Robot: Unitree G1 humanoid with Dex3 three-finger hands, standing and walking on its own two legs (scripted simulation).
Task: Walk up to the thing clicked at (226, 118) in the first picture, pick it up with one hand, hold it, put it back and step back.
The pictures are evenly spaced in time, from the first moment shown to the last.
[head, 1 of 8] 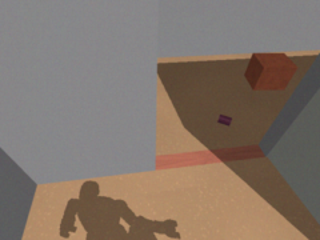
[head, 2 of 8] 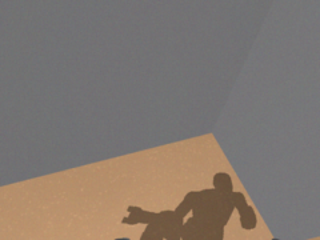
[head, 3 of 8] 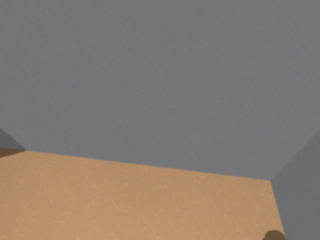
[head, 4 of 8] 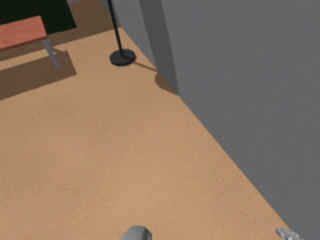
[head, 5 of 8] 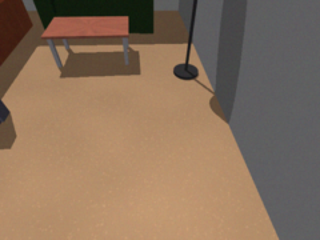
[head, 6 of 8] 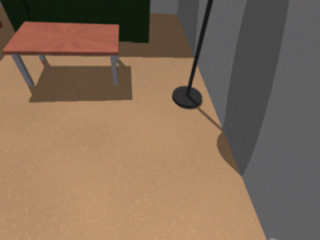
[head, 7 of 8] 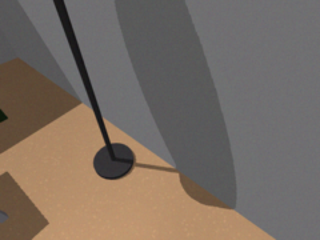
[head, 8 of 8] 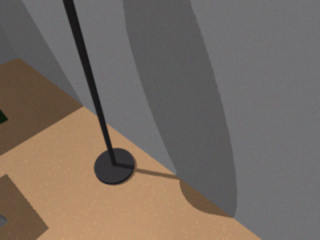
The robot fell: no
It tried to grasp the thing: no
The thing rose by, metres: 0.00
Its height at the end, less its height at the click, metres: +0.00
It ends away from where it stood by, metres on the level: 0.00
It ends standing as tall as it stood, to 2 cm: yes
